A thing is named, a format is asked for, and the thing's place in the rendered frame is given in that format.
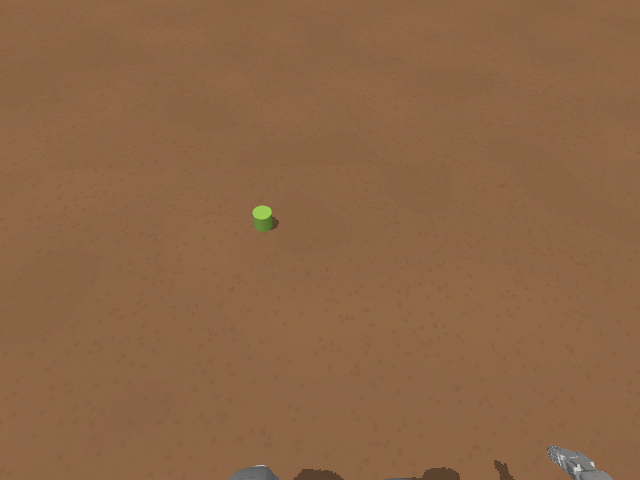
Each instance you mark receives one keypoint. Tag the tin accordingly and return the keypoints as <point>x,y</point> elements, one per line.
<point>262,217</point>

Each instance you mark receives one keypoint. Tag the right robot hand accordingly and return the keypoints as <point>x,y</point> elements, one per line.
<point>578,466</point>

